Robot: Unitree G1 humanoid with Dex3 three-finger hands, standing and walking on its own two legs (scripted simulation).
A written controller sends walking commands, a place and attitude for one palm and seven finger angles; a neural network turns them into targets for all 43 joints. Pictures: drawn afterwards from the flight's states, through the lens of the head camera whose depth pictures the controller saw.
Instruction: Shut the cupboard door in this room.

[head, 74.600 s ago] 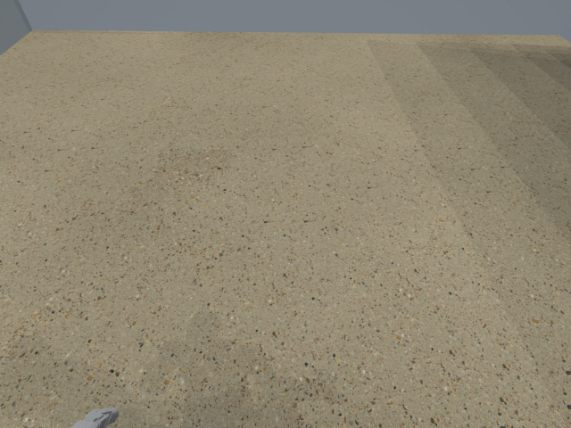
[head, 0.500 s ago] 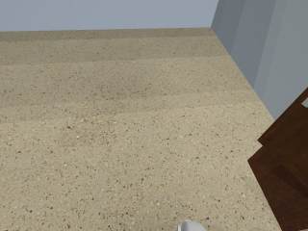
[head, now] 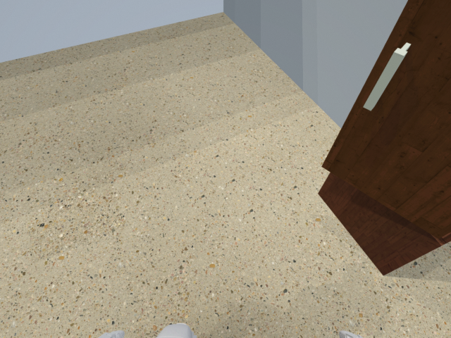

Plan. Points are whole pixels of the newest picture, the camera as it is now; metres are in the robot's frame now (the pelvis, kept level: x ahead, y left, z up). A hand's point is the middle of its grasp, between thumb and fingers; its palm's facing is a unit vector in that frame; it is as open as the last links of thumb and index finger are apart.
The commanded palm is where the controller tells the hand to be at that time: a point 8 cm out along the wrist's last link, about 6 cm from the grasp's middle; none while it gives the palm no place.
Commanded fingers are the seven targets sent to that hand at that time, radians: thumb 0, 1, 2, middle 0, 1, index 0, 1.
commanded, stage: turn to face it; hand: left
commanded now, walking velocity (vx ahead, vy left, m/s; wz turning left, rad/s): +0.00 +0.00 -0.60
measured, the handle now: (386, 77) +0.66 -0.33 +0.08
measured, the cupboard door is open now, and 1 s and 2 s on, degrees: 22 22 22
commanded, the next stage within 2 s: take the last steps up to it in 1.02 s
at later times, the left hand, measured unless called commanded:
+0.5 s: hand (152, 299) +0.20 +0.17 -0.16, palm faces -0.33 -0.90 -0.28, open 7.3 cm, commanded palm none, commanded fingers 0.00 0.90 0.90 -0.20 -0.30 -0.20 -0.30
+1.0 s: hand (156, 292) +0.22 +0.17 -0.17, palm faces -0.47 -0.86 -0.19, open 7.3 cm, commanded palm none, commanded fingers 0.00 0.90 0.90 -0.20 -0.30 -0.20 -0.30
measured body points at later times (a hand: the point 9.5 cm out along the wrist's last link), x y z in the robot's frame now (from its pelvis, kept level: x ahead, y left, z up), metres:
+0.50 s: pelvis +0.01 +0.01 -0.01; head +0.05 -0.03 +0.43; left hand +0.22 +0.22 -0.13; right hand -0.05 -0.26 -0.17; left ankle +0.00 +0.15 -0.72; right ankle -0.02 -0.10 -0.74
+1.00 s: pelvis +0.05 +0.03 +0.00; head +0.10 +0.04 +0.45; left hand +0.24 +0.21 -0.16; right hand -0.01 -0.21 -0.13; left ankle +0.09 +0.13 -0.74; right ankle -0.05 -0.07 -0.67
